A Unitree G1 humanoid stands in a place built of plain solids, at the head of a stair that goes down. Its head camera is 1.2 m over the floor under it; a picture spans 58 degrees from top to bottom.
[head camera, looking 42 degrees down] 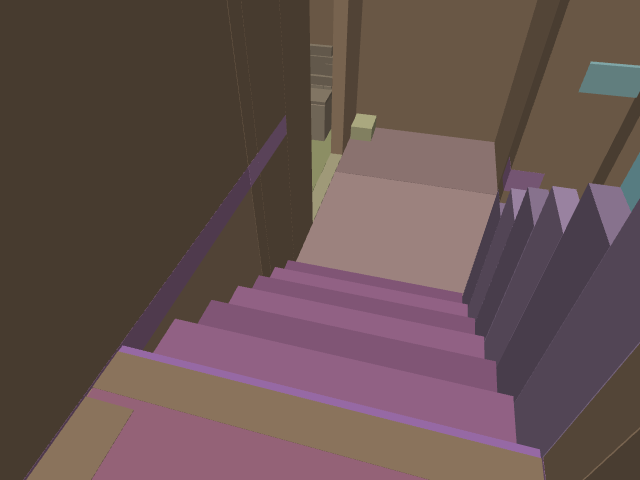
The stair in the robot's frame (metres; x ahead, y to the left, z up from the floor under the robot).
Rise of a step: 0.18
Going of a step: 0.26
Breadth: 1.28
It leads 15 degrees to the right of straight ahead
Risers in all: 7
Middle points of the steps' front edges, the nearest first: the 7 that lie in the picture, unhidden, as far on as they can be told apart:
0.66 0.03 0.00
0.91 -0.04 -0.18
1.16 -0.11 -0.36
1.41 -0.18 -0.55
1.66 -0.24 -0.73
1.91 -0.31 -0.91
2.16 -0.38 -1.10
